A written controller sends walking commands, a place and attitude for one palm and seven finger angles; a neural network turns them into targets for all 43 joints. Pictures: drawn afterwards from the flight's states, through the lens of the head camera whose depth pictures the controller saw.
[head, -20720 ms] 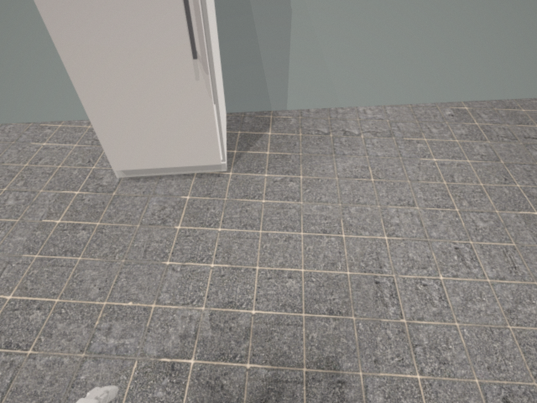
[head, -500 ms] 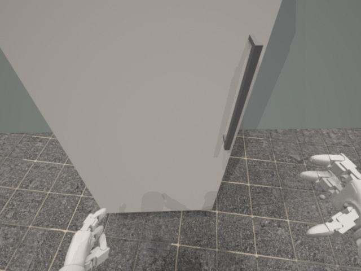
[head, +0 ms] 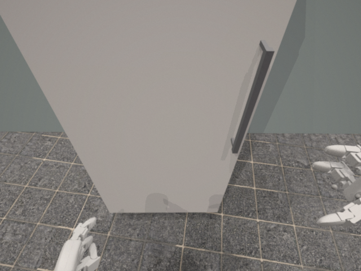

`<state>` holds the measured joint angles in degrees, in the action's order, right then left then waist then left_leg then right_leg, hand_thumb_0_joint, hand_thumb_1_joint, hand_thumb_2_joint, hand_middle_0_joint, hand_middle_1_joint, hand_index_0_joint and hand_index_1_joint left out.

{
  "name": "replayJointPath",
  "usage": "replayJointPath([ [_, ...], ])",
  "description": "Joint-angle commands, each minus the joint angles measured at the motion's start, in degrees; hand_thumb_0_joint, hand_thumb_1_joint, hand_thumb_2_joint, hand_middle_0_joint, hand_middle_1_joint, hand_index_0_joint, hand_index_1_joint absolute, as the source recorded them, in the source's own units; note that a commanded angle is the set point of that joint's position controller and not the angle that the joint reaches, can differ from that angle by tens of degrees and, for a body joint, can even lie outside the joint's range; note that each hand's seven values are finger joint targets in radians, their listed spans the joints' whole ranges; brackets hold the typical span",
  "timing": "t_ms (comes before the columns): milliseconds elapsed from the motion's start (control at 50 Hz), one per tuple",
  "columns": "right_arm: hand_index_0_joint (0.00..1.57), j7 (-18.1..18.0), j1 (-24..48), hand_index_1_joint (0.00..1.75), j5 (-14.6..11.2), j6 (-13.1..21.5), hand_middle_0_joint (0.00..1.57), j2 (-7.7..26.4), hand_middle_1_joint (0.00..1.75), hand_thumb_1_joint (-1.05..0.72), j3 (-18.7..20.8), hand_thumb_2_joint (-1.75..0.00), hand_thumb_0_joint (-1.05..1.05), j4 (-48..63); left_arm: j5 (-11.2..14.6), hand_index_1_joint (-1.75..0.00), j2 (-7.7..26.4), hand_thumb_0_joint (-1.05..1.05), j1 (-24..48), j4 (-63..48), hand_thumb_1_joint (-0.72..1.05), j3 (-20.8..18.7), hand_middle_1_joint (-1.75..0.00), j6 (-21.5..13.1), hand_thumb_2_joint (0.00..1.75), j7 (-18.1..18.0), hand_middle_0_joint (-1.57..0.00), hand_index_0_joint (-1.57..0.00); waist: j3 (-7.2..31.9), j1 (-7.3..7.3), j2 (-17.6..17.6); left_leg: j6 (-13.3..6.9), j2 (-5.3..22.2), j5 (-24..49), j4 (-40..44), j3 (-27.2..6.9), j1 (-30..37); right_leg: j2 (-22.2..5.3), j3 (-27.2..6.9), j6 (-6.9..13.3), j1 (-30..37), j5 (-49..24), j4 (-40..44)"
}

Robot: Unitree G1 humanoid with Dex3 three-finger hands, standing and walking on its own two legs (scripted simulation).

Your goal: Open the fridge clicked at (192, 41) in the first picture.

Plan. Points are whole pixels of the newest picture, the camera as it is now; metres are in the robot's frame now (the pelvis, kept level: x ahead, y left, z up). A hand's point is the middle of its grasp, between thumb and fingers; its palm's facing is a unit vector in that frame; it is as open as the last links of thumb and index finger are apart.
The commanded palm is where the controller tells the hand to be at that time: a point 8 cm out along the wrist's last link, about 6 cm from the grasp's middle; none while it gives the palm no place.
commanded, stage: raise the hand to about handle height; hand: right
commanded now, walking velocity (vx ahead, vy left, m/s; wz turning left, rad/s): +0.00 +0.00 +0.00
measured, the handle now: (246, 107) +0.50 -0.15 +0.10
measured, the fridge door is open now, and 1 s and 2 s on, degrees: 0 0 0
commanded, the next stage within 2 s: move the hooked fingers beside the handle in 0.14 s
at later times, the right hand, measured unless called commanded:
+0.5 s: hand (319, 173) +0.30 -0.26 +0.11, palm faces -0.04 +1.00 -0.03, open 14.0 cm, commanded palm +0.28 -0.31 +0.11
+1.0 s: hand (302, 152) +0.35 -0.24 +0.11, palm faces -0.04 +1.00 -0.02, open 14.0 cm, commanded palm +0.33 -0.29 +0.11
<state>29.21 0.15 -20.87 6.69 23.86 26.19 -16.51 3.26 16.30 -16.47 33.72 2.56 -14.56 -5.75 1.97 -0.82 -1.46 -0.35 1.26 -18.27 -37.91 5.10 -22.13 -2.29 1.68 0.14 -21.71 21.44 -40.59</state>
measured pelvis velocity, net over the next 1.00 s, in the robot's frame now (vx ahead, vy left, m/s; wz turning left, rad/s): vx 0.00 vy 0.00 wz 0.00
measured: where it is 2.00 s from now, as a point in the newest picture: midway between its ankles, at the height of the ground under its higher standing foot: outside the picture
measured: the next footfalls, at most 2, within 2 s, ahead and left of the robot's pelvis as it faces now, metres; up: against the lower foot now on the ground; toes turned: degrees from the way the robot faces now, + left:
none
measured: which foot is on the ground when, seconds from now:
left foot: down 0.00-1.00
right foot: down 0.00-1.00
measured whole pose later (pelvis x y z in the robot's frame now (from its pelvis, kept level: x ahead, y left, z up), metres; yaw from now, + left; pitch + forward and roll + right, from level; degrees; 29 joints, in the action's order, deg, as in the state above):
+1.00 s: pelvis +0.00 +0.00 +0.00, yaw +0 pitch +5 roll +1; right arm 25.6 17.3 -16.4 8.4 23.6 20.9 -30.7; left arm 3.2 15.9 -17.1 35.5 2.7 -10.7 -6.0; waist 2.2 1.1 -1.3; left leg -0.2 1.7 -17.9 -37.9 4.8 -25.0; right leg -1.7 1.9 0.3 -24.2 20.8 -39.9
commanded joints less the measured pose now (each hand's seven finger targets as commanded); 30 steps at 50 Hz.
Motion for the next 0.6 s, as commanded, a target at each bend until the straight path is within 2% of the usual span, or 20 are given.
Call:
replayJointPath([
  [0,0.30,0.3,14.6,1.20,-0.1,2.2,0.30,16.2,1.20,0.50,3.7,-0.30,0.00,13.1,0.1,-0.30,7.4,0.00,5.0,-9.1,0.90,-2.9,-0.30,-3.4,0.90,-1.2,-0.20,-0.20,10.5,-0.16,-5.5,-0.7,-0.9,9.5,5.8,-3.1,4.9,2.0,-2.1,1.5,3.0,-12.4,6.9],
  [40,0.30,0.5,13.8,1.20,-0.4,2.5,0.30,15.9,1.20,0.50,3.7,-0.30,0.00,13.3,0.1,-0.30,7.4,0.00,4.8,-9.1,0.90,-2.9,-0.30,-3.7,0.90,-1.3,-0.20,-0.20,11.1,-0.08,-3.8,-0.6,-1.1,10.2,5.7,-2.9,5.1,2.0,-2.3,1.5,3.5,-13.0,6.7],
  [60,0.30,0.6,13.1,1.20,-0.9,2.7,0.30,16.4,1.20,0.50,4.5,-0.30,0.00,12.6,-0.1,-0.30,7.5,0.00,4.6,-8.9,0.90,-2.9,-0.30,-3.7,0.90,-1.2,-0.20,-0.20,11.1,-0.20,-1.2,-0.7,-1.3,10.8,5.7,-2.9,5.8,1.8,-2.4,1.5,3.1,-13.7,6.5],
  [180,0.30,0.8,12.9,1.20,-1.8,3.1,0.30,16.6,1.20,0.50,6.0,-0.30,0.00,9.9,0.0,-0.30,7.4,0.00,5.0,-8.5,0.90,-2.6,-0.30,-3.6,0.90,-1.1,-0.20,-0.20,10.1,-0.66,-2.1,-0.8,-1.4,10.9,5.3,-2.6,5.3,2.0,-2.4,1.2,2.7,-13.4,6.9],
  [200,0.30,0.9,13.2,1.20,-1.4,2.8,0.30,15.9,1.20,0.50,5.0,-0.30,0.00,10.3,0.2,-0.30,7.3,0.00,5.1,-8.6,0.90,-2.6,-0.30,-3.6,0.90,-1.1,-0.20,-0.20,10.1,-0.51,-3.6,-0.7,-1.3,10.3,5.4,-2.5,4.7,2.1,-2.3,1.1,3.0,-12.8,7.0],
  [220,0.30,0.8,13.7,1.20,-1.2,2.5,0.30,15.5,1.20,0.50,4.4,-0.30,0.00,10.2,0.3,-0.30,7.3,0.00,5.2,-8.7,0.90,-2.5,-0.30,-3.5,0.90,-1.2,-0.20,-0.20,9.2,-0.41,-3.4,-0.8,-1.4,9.8,5.3,-2.0,4.0,1.9,-2.6,1.1,2.9,-12.5,7.3],
  [240,0.30,0.8,15.8,1.20,-0.9,2.1,0.30,13.8,1.20,0.50,2.1,-0.30,0.00,9.7,0.3,-0.30,7.2,0.00,5.2,-8.5,0.90,-2.4,-0.30,-3.5,0.90,-1.3,-0.20,-0.20,8.1,0.28,-3.9,-0.7,-1.4,8.3,5.5,-1.9,2.5,2.0,-2.6,1.1,2.9,-11.0,7.6],
  [260,0.30,0.8,18.4,1.20,-0.7,2.0,0.30,13.6,1.20,0.50,1.1,-0.30,0.00,9.3,0.2,-0.30,7.4,0.00,4.8,-8.3,0.90,-2.4,-0.30,-3.3,0.90,-1.4,-0.20,-0.20,7.6,0.87,-2.6,-0.7,-1.4,7.6,5.8,-2.1,2.4,1.8,-2.6,1.1,2.7,-10.5,7.4],
  [280,0.30,0.8,21.0,1.20,-0.3,1.9,0.30,13.2,1.20,0.50,-0.1,-0.30,0.00,9.4,0.4,-0.30,7.5,0.00,4.8,-8.0,0.90,-2.4,-0.30,-3.2,0.90,-1.5,-0.20,-0.20,7.4,1.40,-3.6,-0.6,-1.5,6.3,6.0,-2.2,1.5,1.8,-2.8,1.2,2.9,-9.2,7.7],
  [320,0.30,0.3,25.1,1.20,0.2,2.1,0.30,13.3,1.20,0.50,-1.0,-0.30,0.00,8.9,0.4,-0.30,7.6,0.00,4.5,-7.6,0.90,-2.4,-0.30,-3.2,0.90,-2.0,-0.20,-0.20,7.8,2.09,-2.9,-0.6,-1.5,4.7,6.0,-2.0,0.5,1.8,-3.3,1.2,3.3,-7.9,7.8],
  [340,0.30,-0.1,26.0,1.20,0.4,2.4,0.30,14.3,1.20,0.50,-0.1,-0.30,0.00,8.4,0.3,-0.30,7.6,0.00,4.1,-7.5,0.90,-2.5,-0.30,-3.2,0.90,-2.2,-0.20,-0.20,9.5,1.92,-1.9,-0.6,-1.4,4.9,5.9,-2.1,1.0,1.8,-3.6,1.2,3.6,-8.2,7.7],
  [360,0.30,-0.4,26.4,1.20,0.9,2.8,0.30,15.5,1.20,0.50,0.1,-0.30,0.00,8.3,0.1,-0.30,7.9,0.00,3.9,-7.4,0.90,-2.5,-0.30,-3.0,0.90,-2.2,-0.20,-0.20,9.5,1.70,-1.3,-0.8,-1.5,5.1,5.9,-2.3,1.7,1.6,-3.4,1.2,3.4,-8.9,7.4],
  [380,0.30,-0.6,27.3,1.20,0.9,3.1,0.30,14.8,1.20,0.50,0.0,-0.30,0.00,8.5,0.1,-0.30,7.5,0.00,4.0,-7.4,0.90,-2.4,-0.30,-3.0,0.90,-2.1,-0.20,-0.20,11.5,1.60,-2.9,-0.9,-1.4,6.5,5.5,-2.3,2.4,1.9,-3.4,1.2,4.3,-10.0,7.4],
  [400,0.30,-1.0,27.2,1.20,1.1,3.5,0.30,14.7,1.20,0.50,0.0,-0.30,0.00,8.7,0.1,-0.30,7.4,0.00,3.9,-7.4,0.90,-2.5,-0.30,-3.0,0.90,-2.1,-0.20,-0.20,12.6,1.48,-2.6,-0.8,-1.3,7.7,5.2,-2.1,2.9,1.8,-3.5,1.1,5.0,-11.1,7.4],
  [420,0.30,-1.4,26.2,1.20,1.4,3.7,0.30,14.9,1.20,0.50,0.3,-0.30,0.00,8.7,0.0,-0.30,7.3,0.00,4.0,-7.4,0.90,-2.4,-0.30,-3.0,0.90,-2.0,-0.20,-0.20,13.5,0.84,-4.8,-1.0,-1.2,8.2,4.7,-1.9,3.0,1.8,-3.5,0.9,5.4,-11.8,7.5],
  [480,0.30,-2.5,26.3,1.20,1.6,3.5,0.30,14.7,1.20,0.50,0.6,-0.30,0.00,6.1,-0.1,-0.30,7.1,0.00,3.9,-7.3,0.90,-2.2,-0.30,-2.6,0.90,-1.6,-0.20,-0.20,13.2,0.65,-2.9,-1.1,-1.2,10.0,4.5,-1.7,3.8,1.6,-3.5,0.7,4.7,-13.2,7.8],
  [500,0.30,-2.9,24.6,1.20,1.6,3.2,0.30,15.8,1.20,0.50,2.2,-0.30,0.00,5.0,-0.1,-0.30,7.3,0.00,3.7,-7.3,0.90,-2.4,-0.30,-2.4,0.90,-1.5,-0.20,-0.20,13.3,0.05,-3.0,-1.1,-1.1,10.9,4.3,-1.6,4.3,1.7,-3.4,0.6,4.0,-14.1,7.8],
  [540,0.30,-3.2,21.7,1.20,1.8,2.7,0.30,15.2,1.20,0.50,2.5,-0.30,0.00,3.4,-0.1,-0.30,7.2,0.00,3.5,-7.7,0.90,-2.5,-0.30,-1.9,0.90,-1.1,-0.20,-0.20,12.7,-0.54,-2.9,-1.1,-0.9,12.9,3.9,-1.3,4.7,1.6,-3.1,0.4,3.2,-16.1,7.9],
  [560,0.30,-3.3,20.6,1.20,1.8,2.6,0.30,15.8,1.20,0.50,2.9,-0.30,0.00,3.7,-0.2,-0.30,7.3,0.00,3.4,-8.0,0.90,-2.6,-0.30,-1.7,0.90,-0.8,-0.20,-0.20,13.5,-1.10,-1.2,-1.2,-1.0,14.0,3.8,-1.4,5.9,1.5,-2.9,0.6,3.0,-17.3,7.6],
  [580,0.30,-3.3,20.7,1.20,1.9,2.3,0.30,14.9,1.20,0.50,2.0,-0.30,0.00,4.6,-0.1,-0.30,7.2,0.00,3.6,-8.5,0.90,-2.5,-0.30,-1.5,0.90,-0.6,-0.20,-0.20,14.0,-1.01,-3.3,-1.1,-0.9,15.1,3.7,-1.6,6.0,1.6,-2.5,0.6,3.3,-18.2,7.7],
])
